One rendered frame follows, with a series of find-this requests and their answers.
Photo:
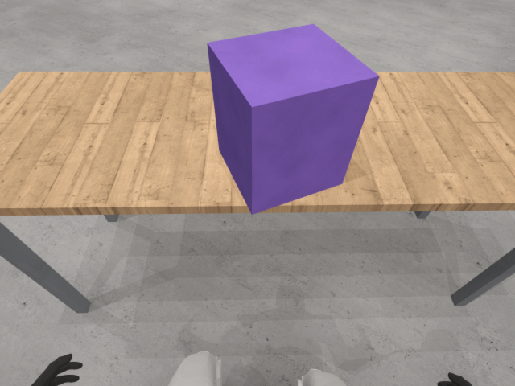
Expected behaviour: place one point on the left robot thigh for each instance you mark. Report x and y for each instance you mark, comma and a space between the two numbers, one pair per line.
200, 369

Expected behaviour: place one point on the carton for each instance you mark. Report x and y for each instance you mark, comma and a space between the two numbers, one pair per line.
289, 107

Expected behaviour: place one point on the table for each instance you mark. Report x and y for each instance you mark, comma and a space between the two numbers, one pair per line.
127, 143

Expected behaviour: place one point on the robot left hand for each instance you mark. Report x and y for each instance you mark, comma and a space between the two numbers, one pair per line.
49, 376

